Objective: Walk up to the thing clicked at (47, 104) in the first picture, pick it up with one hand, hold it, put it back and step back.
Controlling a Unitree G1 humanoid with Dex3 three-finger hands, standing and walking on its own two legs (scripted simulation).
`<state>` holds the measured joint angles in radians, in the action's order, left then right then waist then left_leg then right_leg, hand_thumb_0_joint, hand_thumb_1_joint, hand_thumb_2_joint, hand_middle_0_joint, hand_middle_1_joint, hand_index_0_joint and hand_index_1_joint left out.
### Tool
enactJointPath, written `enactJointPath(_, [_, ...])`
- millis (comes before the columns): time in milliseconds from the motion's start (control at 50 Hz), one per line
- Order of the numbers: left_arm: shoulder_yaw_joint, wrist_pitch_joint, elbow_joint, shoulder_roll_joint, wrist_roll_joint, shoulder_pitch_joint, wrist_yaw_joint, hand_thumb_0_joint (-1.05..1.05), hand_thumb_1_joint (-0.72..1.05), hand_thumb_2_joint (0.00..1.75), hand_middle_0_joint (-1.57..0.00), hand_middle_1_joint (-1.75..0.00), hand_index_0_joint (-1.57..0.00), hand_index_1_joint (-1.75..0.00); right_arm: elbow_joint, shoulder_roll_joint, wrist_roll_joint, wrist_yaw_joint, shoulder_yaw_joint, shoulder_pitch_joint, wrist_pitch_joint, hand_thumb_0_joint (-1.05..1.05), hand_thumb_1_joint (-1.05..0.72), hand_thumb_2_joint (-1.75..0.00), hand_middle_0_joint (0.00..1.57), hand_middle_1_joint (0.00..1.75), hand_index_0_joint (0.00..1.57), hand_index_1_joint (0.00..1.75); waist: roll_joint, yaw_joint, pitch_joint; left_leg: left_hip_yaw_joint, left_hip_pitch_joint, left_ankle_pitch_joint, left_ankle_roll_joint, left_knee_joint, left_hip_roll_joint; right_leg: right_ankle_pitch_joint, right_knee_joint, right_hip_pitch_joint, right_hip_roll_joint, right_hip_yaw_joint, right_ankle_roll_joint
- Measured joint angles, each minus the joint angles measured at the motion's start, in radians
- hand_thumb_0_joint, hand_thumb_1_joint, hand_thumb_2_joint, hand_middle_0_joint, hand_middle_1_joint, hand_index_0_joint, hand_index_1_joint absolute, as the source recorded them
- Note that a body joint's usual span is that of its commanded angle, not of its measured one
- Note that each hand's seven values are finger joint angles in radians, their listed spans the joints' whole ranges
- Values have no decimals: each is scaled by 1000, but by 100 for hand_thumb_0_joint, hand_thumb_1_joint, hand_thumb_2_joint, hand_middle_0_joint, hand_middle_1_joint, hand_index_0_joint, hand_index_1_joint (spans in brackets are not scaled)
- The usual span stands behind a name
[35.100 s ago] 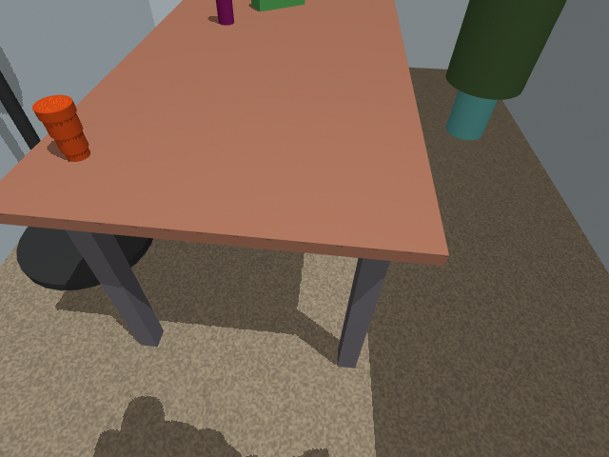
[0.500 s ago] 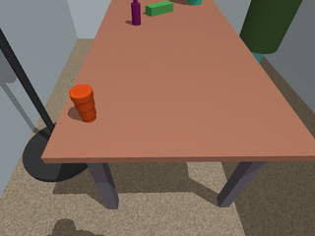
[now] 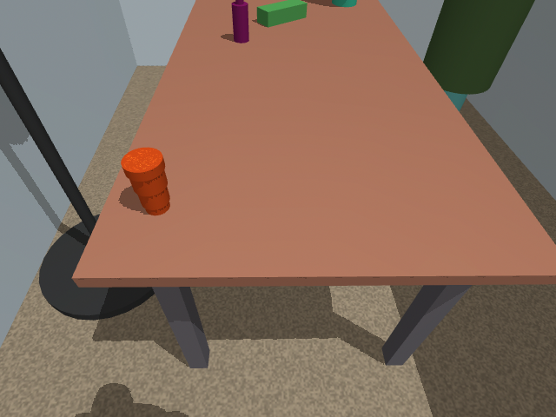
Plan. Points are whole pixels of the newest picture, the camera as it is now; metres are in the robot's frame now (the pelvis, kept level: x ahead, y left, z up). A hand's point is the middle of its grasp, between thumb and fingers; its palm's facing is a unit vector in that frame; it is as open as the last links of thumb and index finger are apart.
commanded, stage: stand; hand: left
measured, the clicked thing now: (150, 184) +0.54 +0.23 +0.02
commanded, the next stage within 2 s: step back in 0.06 s
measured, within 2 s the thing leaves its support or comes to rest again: neither
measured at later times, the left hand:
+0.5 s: hand out of the picture +0.06 +0.29 -0.18, palm faces -0.05 -0.92 -0.39, open 7.4 cm
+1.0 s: hand out of the picture -0.06 +0.28 -0.17, palm faces -0.11 -0.91 -0.40, open 7.4 cm
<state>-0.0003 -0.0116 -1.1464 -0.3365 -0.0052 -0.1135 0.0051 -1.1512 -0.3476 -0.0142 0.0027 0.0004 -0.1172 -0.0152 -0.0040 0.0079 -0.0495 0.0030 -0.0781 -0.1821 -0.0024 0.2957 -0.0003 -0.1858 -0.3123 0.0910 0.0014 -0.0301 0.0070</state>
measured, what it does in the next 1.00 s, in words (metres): walks backwards: left foot, then right foot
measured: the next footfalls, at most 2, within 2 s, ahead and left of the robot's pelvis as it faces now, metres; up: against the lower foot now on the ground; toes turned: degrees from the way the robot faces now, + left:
left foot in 0.52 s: -0.08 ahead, +0.15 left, +0.00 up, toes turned -3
right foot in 0.92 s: -0.15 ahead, -0.09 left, +0.00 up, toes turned -1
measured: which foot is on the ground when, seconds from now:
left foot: down 0.00-0.30, up 0.32-0.50, down 0.52-0.94, up 0.96-1.00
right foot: down 0.00-0.52, up 0.54-0.90, down 0.92-1.00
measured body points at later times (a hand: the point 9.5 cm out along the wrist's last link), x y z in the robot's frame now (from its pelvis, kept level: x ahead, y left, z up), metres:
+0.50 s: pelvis -0.08 +0.03 -0.03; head -0.01 +0.04 +0.42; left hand +0.06 +0.34 -0.15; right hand +0.00 -0.31 -0.14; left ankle -0.12 +0.14 -0.74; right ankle -0.01 -0.12 -0.75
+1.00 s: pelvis -0.19 +0.03 -0.03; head -0.13 +0.01 +0.42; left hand -0.06 +0.33 -0.14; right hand -0.11 -0.30 -0.15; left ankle -0.15 +0.15 -0.73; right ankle -0.19 -0.08 -0.75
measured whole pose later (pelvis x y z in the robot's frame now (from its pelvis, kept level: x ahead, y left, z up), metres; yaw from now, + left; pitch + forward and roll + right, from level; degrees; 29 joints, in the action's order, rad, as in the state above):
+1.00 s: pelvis -0.19 +0.03 -0.03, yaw -5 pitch -3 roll -1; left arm 0.07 0.04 -0.85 -0.36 -0.03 -0.14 0.00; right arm -0.88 -0.40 0.00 0.03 0.05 -0.11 0.05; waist -0.04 0.01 -0.20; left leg -0.06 -0.40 -0.46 0.01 0.86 -0.01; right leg -0.34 -0.64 0.25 -0.06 -0.05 -0.03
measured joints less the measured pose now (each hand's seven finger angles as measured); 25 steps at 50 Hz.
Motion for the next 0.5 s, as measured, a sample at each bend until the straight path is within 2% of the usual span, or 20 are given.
enactJointPath(80, [5,3,13,-1,2,1,-2,0,90,90,-21,-30,-20,-30,5,-1,0,-2,2,3,3,1,-90,-89,21,30,20,30,0,-1,-1,0,-12,-3,0,11,1,-2,-10,11,-1,0,-1])
enactJointPath(260, [45,30,139,-48,6,36,7,0,90,90,-21,-30,-20,-30,105,-26,12,-4,36,67,38,1,-90,-89,21,30,20,30,10,1,-117,3,-159,-50,4,201,6,-49,-202,162,-10,-3,-14])
enactJointPath(300, [47,34,161,-49,2,38,5,0,90,90,-21,-30,-20,-30,125,-42,12,-3,43,71,47,1,-90,-89,21,30,20,30,-2,3,-130,-5,-200,-66,15,265,9,-54,-234,186,-15,3,-17])
enactJointPath(320, [47,36,172,-47,-1,40,4,0,90,90,-21,-30,-20,-30,134,-49,12,-3,47,72,52,1,-90,-89,21,30,20,30,-5,3,-138,-16,-224,-92,22,322,1,-56,-248,195,-13,3,-17])
enactJointPath(380, [48,40,204,-46,-18,38,3,0,90,90,-21,-30,-20,-30,160,-59,6,-5,56,64,65,1,-90,-89,20,30,20,30,13,-7,-148,-39,-280,-291,32,543,-55,-51,-274,223,8,-19,-16])
enactJointPath(420, [50,48,221,-49,-26,40,5,0,90,90,-21,-30,-20,-30,178,-58,9,-9,59,43,64,1,-90,-89,20,30,20,30,28,-5,-139,-47,-287,-337,42,616,-71,-42,-281,246,24,-26,-9])
enactJointPath(460, [52,54,240,-55,-32,47,8,0,90,90,-21,-30,-20,-31,192,-55,11,-11,59,17,59,1,-90,-89,20,30,20,30,42,-2,-127,-46,-255,-321,43,586,-62,-34,-292,274,34,-29,6])
enactJointPath(500, [51,61,263,-61,-28,57,8,0,90,90,-21,-30,-20,-31,200,-56,4,-11,59,-10,50,1,-90,-89,20,30,20,30,45,8,-117,-41,-185,-218,40,429,-36,-37,-322,309,37,-25,26])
